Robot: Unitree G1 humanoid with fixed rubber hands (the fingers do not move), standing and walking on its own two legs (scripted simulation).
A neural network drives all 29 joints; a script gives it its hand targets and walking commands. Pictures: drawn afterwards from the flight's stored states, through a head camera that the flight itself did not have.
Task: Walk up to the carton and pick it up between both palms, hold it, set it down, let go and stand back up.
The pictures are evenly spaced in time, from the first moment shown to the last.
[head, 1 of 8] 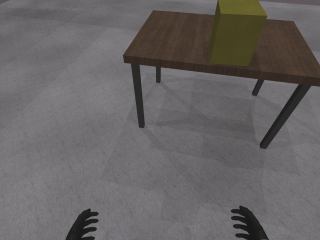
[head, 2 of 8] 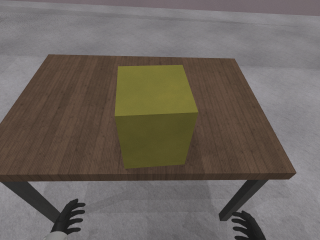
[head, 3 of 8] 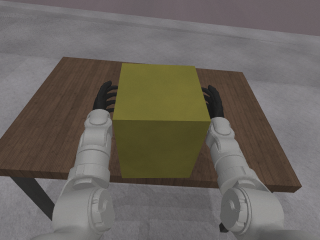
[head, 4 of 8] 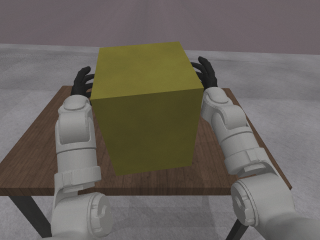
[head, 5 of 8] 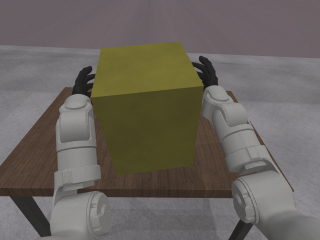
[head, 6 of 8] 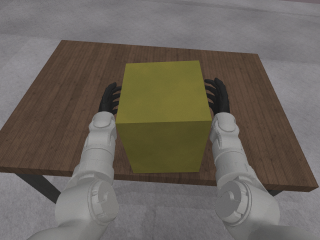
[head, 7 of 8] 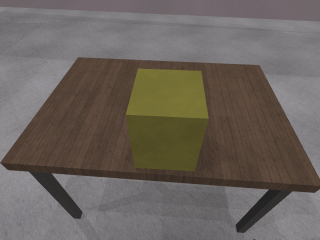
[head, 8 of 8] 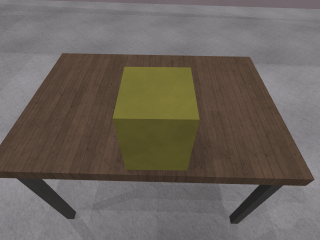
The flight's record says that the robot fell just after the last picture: no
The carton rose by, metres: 0.20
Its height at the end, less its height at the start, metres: +0.00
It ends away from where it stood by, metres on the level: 0.02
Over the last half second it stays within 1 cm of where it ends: yes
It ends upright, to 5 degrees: yes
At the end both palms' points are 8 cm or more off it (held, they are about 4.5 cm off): yes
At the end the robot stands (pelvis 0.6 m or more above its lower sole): yes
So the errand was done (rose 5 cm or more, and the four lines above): yes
